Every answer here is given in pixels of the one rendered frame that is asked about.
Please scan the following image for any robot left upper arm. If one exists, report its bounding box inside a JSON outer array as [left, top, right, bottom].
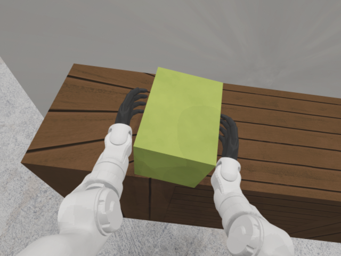
[[16, 187, 123, 256]]

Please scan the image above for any left robot hand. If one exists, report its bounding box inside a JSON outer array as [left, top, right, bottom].
[[115, 87, 148, 126]]

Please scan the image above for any right robot hand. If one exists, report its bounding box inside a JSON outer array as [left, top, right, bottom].
[[218, 114, 239, 161]]

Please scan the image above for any left robot forearm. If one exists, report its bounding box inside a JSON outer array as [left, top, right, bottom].
[[58, 123, 132, 227]]

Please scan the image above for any carton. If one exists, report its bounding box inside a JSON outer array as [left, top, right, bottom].
[[133, 67, 223, 188]]

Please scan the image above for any robot right upper arm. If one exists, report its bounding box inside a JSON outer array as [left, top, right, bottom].
[[226, 214, 295, 256]]

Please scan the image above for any pedestal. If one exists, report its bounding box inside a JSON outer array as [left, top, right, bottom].
[[21, 63, 341, 243]]

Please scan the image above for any right robot forearm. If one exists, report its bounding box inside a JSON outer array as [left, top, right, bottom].
[[211, 157, 268, 237]]

